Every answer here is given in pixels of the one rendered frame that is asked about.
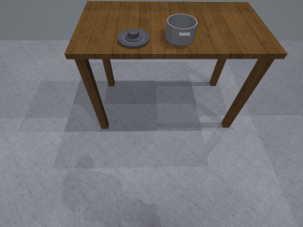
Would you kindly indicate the knob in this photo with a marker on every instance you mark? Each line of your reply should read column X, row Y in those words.
column 133, row 32

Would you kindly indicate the lid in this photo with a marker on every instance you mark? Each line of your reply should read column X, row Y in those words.
column 133, row 42

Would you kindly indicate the table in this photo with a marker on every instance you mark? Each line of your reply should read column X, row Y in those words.
column 225, row 31

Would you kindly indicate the pot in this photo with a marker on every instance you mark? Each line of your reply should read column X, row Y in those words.
column 181, row 29

